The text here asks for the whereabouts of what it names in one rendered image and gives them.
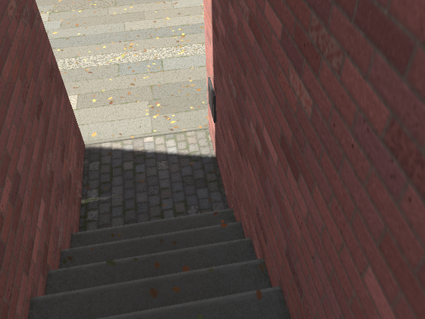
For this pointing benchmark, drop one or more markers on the stairs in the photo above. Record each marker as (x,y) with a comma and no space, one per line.
(197,266)

